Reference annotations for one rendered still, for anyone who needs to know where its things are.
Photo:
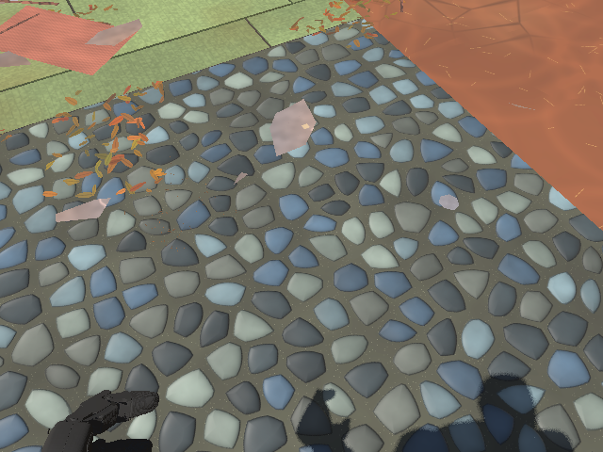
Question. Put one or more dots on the left robot hand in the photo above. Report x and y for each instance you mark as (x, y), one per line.
(95, 416)

